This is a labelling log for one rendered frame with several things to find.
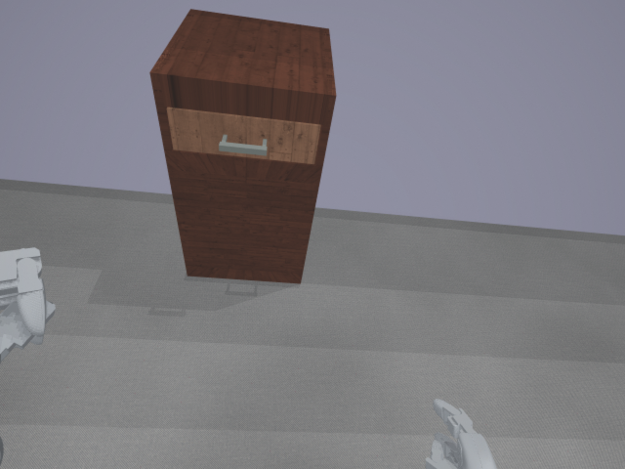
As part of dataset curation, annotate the drawer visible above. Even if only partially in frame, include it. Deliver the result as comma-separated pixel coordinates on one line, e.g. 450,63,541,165
167,107,321,164

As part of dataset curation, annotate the cabinet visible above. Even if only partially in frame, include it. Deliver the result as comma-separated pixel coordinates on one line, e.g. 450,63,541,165
150,9,336,283

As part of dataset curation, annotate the handle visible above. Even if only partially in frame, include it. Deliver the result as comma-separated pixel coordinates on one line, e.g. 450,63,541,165
219,135,267,156

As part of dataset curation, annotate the right robot hand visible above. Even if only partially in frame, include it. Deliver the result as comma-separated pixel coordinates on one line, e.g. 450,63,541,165
426,399,497,469

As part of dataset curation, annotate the left robot hand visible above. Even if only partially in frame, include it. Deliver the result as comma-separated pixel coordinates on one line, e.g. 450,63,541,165
0,247,56,363

